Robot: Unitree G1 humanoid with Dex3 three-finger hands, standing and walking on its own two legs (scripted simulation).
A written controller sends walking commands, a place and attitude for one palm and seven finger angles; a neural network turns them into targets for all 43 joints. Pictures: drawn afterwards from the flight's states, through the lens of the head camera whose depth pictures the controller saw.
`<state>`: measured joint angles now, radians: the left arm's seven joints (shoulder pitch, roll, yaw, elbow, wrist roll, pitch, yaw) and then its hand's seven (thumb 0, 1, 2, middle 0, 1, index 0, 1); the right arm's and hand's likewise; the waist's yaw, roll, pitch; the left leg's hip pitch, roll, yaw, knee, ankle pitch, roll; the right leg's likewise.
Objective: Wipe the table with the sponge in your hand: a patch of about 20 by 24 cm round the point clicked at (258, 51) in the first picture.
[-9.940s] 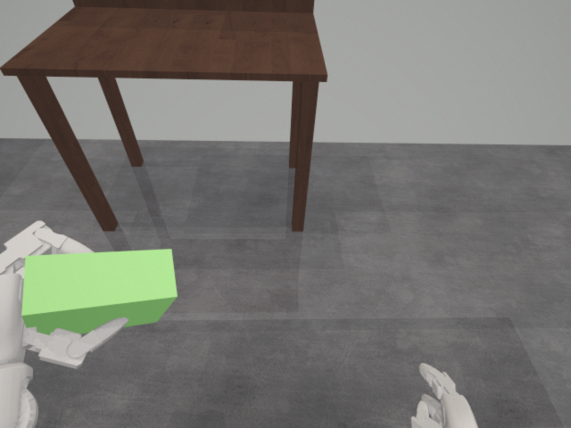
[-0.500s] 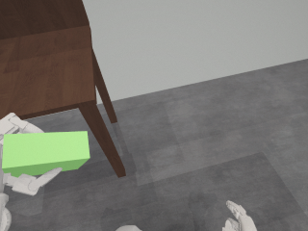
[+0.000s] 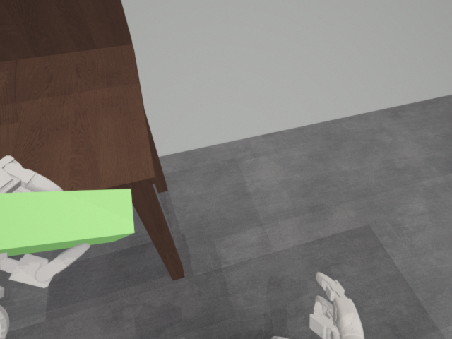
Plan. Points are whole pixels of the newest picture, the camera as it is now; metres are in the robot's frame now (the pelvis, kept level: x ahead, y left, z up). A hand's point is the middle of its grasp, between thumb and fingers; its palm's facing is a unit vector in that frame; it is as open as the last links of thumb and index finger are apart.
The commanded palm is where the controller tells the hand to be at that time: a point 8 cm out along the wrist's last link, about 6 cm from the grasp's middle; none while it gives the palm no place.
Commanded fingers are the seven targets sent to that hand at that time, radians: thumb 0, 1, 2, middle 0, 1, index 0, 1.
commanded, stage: come to a stop and stand still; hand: left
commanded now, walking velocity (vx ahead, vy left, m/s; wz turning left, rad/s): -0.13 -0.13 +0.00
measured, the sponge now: (86, 221) +0.24 +0.19 +0.16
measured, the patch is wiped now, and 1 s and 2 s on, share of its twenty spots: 0.00 0.00 0.00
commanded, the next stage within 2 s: look again from close up in 0.86 s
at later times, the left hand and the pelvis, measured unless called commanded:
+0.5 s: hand (28, 229) +0.22 +0.25 +0.17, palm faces +0.37 -0.81 -0.45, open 9.8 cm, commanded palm +0.17 +0.29 +0.18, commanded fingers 0.00 0.10 1.30 -1.20 -1.60 -1.20 -1.60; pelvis +0.00 +0.01 +0.00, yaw -1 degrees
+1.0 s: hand (14, 237) +0.21 +0.26 +0.17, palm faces +0.39 -0.79 -0.47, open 9.8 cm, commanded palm +0.13 +0.29 +0.18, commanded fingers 0.00 0.10 1.30 -1.20 -1.60 -1.20 -1.60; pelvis -0.03 +0.01 +0.00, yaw +0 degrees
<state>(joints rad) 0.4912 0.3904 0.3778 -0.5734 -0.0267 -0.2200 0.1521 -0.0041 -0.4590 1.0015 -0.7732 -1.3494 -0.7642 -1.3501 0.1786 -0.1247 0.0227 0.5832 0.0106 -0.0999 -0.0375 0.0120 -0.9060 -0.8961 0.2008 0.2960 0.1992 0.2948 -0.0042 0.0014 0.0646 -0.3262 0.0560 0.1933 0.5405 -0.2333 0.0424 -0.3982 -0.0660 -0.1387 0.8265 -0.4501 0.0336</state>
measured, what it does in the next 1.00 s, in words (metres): steps on the spot: right foot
